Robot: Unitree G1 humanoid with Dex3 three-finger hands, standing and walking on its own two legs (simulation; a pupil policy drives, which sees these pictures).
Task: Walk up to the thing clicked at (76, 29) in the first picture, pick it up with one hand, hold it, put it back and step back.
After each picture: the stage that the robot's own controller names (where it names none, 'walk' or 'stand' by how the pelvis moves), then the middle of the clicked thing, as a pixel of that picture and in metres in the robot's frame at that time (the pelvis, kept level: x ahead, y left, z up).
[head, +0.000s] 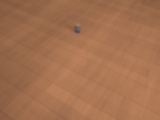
stand; (77, 28) +1.69 +0.01 -0.72
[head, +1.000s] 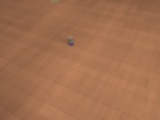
walk; (70, 41) +1.56 +0.21 -0.70
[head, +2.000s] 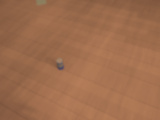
walk; (60, 64) +1.04 +0.27 -0.71
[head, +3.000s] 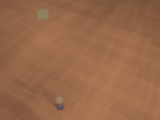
walk; (59, 103) +0.63 +0.18 -0.70
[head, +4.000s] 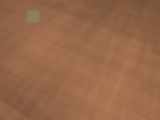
stand; out of the picture +0.39 +0.12 -0.70
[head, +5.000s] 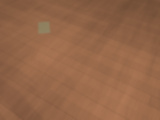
stand; out of the picture +0.36 +0.14 -0.72
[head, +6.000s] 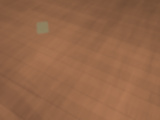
stand; out of the picture +0.37 +0.15 -0.73
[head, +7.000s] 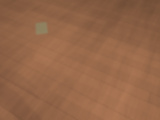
stand; out of the picture +0.36 +0.15 -0.73
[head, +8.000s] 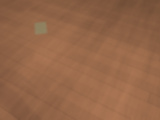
stand; out of the picture +0.35 +0.15 -0.73
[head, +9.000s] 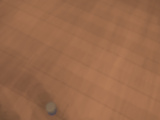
go down; (51, 108) +0.39 +0.15 -0.61
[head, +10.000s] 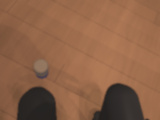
go down; (41, 69) +0.45 +0.16 -0.32
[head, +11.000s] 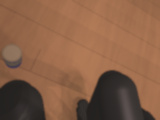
close in; (12, 57) +0.45 +0.18 -0.26
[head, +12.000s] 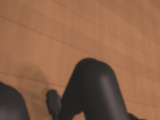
close; out of the picture +0.45 +0.20 -0.23
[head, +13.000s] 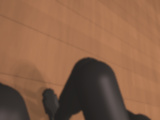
close; out of the picture +0.44 +0.21 -0.23
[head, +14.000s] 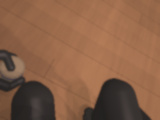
lift; (12, 72) +0.35 +0.22 -0.11
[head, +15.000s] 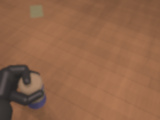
hold; (33, 92) +0.32 +0.16 +0.03
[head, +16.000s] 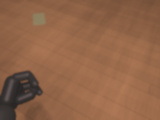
hold; out of the picture +0.27 +0.11 -0.58
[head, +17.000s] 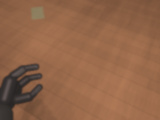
stand; out of the picture +0.30 +0.03 -0.69
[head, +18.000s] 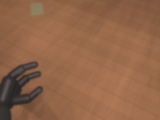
stand; out of the picture +0.31 +0.03 -0.68
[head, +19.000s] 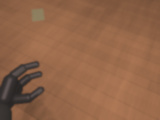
stand; out of the picture +0.32 +0.03 -0.69
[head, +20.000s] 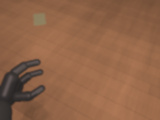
stand; out of the picture +0.33 +0.03 -0.70
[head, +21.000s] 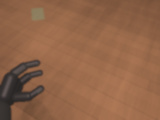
stand; out of the picture +0.35 +0.03 -0.70
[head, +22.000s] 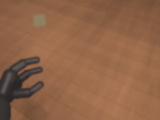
stand; out of the picture +0.37 +0.04 -0.71
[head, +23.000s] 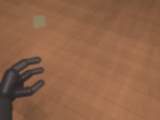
stand; out of the picture +0.40 +0.04 -0.71
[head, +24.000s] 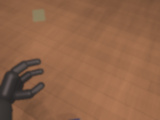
stand; out of the picture +0.43 +0.04 -0.70
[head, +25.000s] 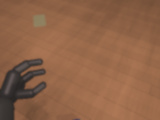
stand; out of the picture +0.46 +0.05 -0.70
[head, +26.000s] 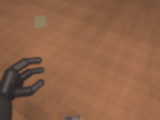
stand; out of the picture +0.49 +0.05 -0.71
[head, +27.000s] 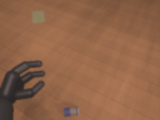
stand; (71, 111) +0.53 +0.05 -0.70
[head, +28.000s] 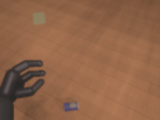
stand; (71, 106) +0.58 +0.06 -0.71
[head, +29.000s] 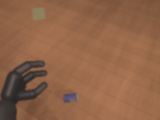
stand; (70, 97) +0.63 +0.07 -0.69
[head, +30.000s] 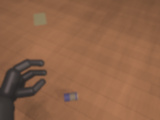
stand; (71, 96) +0.67 +0.07 -0.70
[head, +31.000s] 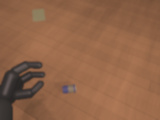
stand; (69, 88) +0.72 +0.08 -0.70
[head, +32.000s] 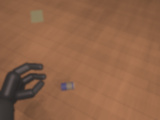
stand; (67, 86) +0.75 +0.09 -0.70
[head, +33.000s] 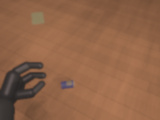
close; (67, 84) +0.78 +0.09 -0.70
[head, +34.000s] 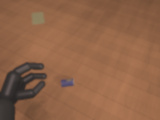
close; (67, 82) +0.80 +0.09 -0.70
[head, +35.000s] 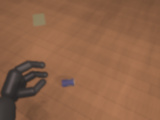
close; (68, 82) +0.81 +0.09 -0.71
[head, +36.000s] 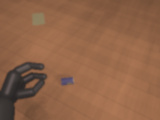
close; (67, 81) +0.83 +0.09 -0.71
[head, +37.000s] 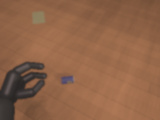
close; (67, 79) +0.83 +0.09 -0.70
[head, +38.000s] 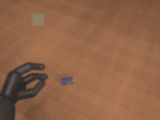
close; (67, 80) +0.83 +0.10 -0.71
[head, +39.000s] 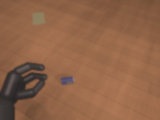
close; (67, 80) +0.83 +0.09 -0.70
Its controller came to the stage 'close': yes
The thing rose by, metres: 0.72
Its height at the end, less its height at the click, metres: -0.02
